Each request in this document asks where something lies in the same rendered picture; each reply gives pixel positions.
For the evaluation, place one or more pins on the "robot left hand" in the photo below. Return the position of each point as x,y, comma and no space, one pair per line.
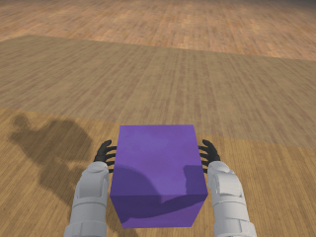
102,155

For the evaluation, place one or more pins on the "right robot forearm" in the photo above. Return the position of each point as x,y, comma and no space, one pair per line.
229,206

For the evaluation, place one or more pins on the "robot right hand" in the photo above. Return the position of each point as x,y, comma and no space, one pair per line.
211,155

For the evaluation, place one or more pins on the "carton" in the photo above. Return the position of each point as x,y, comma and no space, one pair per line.
158,179

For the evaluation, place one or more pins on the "left robot forearm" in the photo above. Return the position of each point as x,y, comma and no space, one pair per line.
89,205

